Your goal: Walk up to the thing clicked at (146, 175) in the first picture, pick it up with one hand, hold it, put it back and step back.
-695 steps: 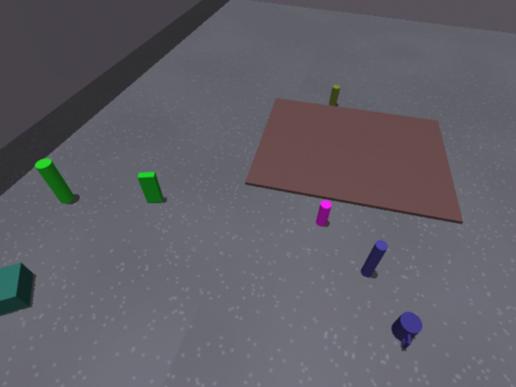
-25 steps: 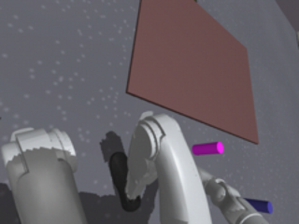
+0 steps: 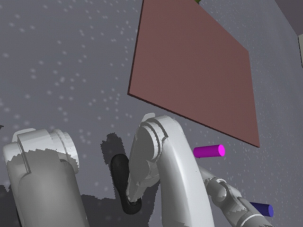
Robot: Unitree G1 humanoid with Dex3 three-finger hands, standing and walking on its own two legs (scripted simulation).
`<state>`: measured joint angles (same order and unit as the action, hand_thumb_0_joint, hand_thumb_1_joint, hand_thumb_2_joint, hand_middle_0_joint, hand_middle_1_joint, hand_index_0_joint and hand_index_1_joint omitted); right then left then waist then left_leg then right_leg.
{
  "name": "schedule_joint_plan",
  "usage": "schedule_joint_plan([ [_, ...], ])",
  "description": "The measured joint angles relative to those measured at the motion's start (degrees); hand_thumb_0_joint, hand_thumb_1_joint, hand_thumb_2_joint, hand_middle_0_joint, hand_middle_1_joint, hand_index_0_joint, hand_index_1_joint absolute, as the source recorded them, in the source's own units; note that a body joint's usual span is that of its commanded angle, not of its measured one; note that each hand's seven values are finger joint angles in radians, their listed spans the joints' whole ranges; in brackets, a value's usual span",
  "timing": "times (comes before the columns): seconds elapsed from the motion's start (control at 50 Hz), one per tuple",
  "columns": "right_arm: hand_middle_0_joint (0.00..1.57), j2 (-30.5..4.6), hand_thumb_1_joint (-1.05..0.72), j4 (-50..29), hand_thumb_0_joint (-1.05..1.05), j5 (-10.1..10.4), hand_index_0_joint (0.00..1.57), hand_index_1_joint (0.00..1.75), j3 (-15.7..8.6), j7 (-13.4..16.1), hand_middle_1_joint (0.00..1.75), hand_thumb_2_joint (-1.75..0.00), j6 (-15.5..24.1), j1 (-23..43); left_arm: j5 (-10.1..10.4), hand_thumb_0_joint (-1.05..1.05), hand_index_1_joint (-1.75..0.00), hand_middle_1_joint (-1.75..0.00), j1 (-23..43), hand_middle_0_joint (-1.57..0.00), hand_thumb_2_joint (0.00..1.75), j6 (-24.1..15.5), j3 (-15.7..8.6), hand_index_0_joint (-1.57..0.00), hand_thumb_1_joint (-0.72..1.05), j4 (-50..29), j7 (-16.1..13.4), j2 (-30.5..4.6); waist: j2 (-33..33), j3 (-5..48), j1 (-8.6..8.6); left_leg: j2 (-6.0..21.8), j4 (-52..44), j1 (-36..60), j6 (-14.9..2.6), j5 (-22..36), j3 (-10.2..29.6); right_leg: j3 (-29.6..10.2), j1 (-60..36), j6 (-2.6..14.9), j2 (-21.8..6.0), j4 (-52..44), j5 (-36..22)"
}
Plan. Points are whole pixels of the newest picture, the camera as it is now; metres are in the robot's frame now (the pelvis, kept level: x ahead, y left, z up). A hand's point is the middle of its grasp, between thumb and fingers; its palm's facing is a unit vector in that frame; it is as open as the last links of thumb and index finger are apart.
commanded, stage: settle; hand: left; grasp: from the side
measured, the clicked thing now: out of the picture +0.39 +0.30 -0.19
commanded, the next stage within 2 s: hold in 0.84 s
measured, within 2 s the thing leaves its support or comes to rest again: leaves its support in 0.26 s
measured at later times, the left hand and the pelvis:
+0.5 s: hand out of the picture +0.38 +0.33 -0.12, palm faces +0.43 -0.90 +0.00, open 9.3 cm; pelvis +0.00 +0.00 +0.01, yaw +2 degrees
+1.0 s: hand out of the picture +0.36 +0.33 -0.02, palm faces +0.44 -0.89 -0.05, open 9.3 cm; pelvis +0.02 -0.02 +0.04, yaw +7 degrees
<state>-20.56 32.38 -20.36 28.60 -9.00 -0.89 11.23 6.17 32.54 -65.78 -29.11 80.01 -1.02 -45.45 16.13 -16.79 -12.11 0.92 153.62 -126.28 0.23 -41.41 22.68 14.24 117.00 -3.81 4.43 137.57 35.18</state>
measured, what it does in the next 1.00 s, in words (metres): stands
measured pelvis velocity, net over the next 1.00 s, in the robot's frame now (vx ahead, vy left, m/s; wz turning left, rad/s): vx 0.02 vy -0.02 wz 0.13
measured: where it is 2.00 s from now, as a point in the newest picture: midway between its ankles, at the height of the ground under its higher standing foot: (91, 214)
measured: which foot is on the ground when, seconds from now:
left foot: down 0.00-1.00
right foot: down 0.00-1.00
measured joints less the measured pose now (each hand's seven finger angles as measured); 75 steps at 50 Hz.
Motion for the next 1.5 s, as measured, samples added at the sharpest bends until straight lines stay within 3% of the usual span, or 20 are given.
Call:
schedule_joint_plan([
  [0.2,0.2,0.0,-0.91,0.1,0.0,0.2,0.21,0.3,-0.6,0.2,0.3,-0.9,-0.5,-0.7,-0.3,-0.02,-1.23,-1.24,-1.0,-0.98,0.77,1.7,-0.9,-0.99,-0.48,-2.9,0.9,0.4,-0.3,-0.2,0.01,-0.1,-0.1,-0.1,0.16,0.1,0.0,0.0,0.1,-0.06,-0.2,0.0,0.0],
  [0.32,0.2,0.1,-0.92,0.3,0.0,0.9,0.21,0.3,-2.2,0.1,0.3,-0.9,-0.8,-2.0,0.0,-0.02,-1.22,-1.23,-2.6,-0.98,0.79,4.0,-1.3,-1.0,-0.49,-8.1,1.6,2.3,-0.9,0.8,0.75,-0.2,-0.6,-0.2,0.31,0.4,-0.6,-0.3,0.4,0.2,-0.5,0.0,-0.1],
  [0.42,0.2,0.3,-0.92,0.8,0.0,2.0,0.21,0.3,-4.4,0.0,0.3,-0.9,-1.0,-3.5,0.3,-0.02,-1.22,-1.23,-3.9,-0.99,0.8,6.7,-0.1,-1.0,-0.5,-12.9,2.0,4.2,-2.3,3.0,1.58,-0.2,-1.5,-0.5,0.35,0.7,-1.5,-0.9,0.9,0.44,-0.9,-0.2,0.1],
  [0.84,0.2,2.5,-0.91,2.2,0.0,10.9,0.21,0.3,-16.6,1.5,0.3,-0.9,-2.0,-9.4,2.8,-0.01,-1.22,-1.23,-8.0,-0.99,0.81,21.8,5.1,-1.0,-0.51,-31.2,6.2,14.5,-10.8,15.4,5.82,0.0,-9.3,-2.6,-0.11,1.7,-8.6,-5.7,4.4,1.42,-3.5,-2.9,2.2],
  [1.04,0.2,3.5,-0.91,3.6,0.0,13.8,0.21,0.3,-21.1,3.0,0.3,-0.9,-2.5,-10.7,3.5,-0.01,-1.22,-1.23,-8.4,-0.99,0.81,26.1,4.7,-1.0,-0.5,-35.3,8.2,18.3,-13.5,18.7,7.05,-0.1,-13.1,-2.1,0.7,1.4,-11.5,-7.9,5.6,1.69,-4.6,-4.0,3.6],
  [1.12,0.2,3.7,-0.91,3.9,0.0,15.1,0.21,0.3,-23.0,3.7,0.3,-0.89,-2.7,-11.4,3.5,-0.01,-1.22,-1.23,-9.9,-0.99,0.8,27.9,5.2,-1.0,-0.5,-38.6,10.3,19.0,-14.2,20.1,7.3,0.0,-14.7,-1.6,1.09,1.2,-12.4,-8.6,5.8,2.12,-4.9,-4.5,4.0],
  [1.2,0.2,3.8,-0.92,3.7,0.0,16.7,0.21,0.3,-24.8,4.6,0.3,-0.9,-2.7,-12.3,4.9,-0.01,-1.22,-1.23,-11.9,-0.99,0.8,30.9,5.6,-1.0,-0.5,-43.0,12.1,20.9,-15.0,21.7,8.04,0.1,-16.9,-0.3,1.32,0.8,-13.4,-9.3,5.2,2.47,-5.1,-5.8,4.5],
  [1.34,0.2,4.5,-0.93,2.8,0.0,19.1,0.21,0.3,-27.5,6.4,0.29,-0.9,-2.0,-13.4,5.8,-0.01,-1.22,-1.23,-14.8,-0.99,0.82,36.7,6.2,-1.0,-0.51,-50.6,10.3,24.9,-15.9,24.6,9.55,0.6,-23.3,4.2,1.18,0.8,-15.2,-10.4,1.5,2.76,-5.3,-11.1,4.8],
  [1.5,0.2,5.0,-0.93,1.2,0.01,21.1,0.21,0.3,-29.1,8.1,0.29,-0.89,-1.0,-14.0,5.8,-0.01,-1.22,-1.22,-18.5,-0.99,0.83,42.1,9.0,-1.0,-0.52,-59.2,9.3,26.0,-16.8,26.7,10.33,1.0,-32.0,11.7,0.77,1.3,-16.7,-11.0,-5.6,2.74,-5.4,-19.4,4.4],
])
